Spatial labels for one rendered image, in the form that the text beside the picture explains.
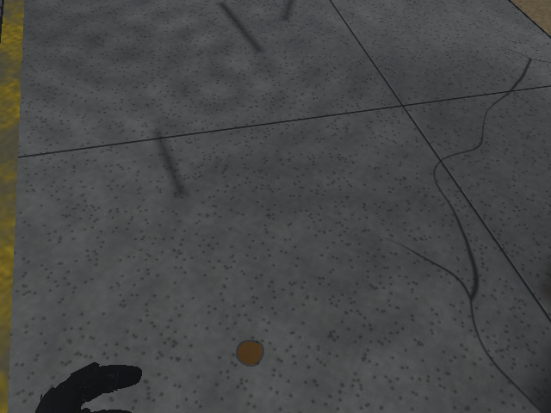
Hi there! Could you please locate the robot left hand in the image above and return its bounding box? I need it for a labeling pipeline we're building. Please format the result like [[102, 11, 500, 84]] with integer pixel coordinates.
[[35, 362, 142, 413]]

